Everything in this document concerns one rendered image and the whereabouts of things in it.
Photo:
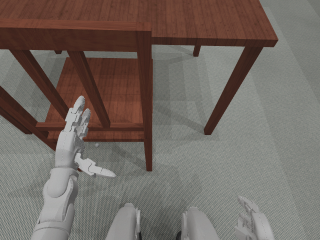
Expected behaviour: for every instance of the left robot hand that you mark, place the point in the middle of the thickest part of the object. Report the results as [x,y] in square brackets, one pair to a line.
[70,141]

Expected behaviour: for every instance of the right robot thigh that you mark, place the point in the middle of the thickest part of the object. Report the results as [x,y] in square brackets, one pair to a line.
[196,226]

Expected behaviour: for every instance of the table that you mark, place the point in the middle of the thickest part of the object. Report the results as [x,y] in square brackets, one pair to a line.
[232,23]

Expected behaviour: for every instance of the robot left forearm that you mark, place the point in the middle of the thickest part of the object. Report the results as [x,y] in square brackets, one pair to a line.
[57,215]

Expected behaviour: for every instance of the left robot shin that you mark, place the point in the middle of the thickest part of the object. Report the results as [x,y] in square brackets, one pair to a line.
[136,237]

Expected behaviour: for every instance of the chair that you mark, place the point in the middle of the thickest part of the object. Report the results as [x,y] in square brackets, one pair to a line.
[117,91]

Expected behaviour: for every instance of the right robot hand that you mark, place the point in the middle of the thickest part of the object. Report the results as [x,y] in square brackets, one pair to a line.
[257,227]

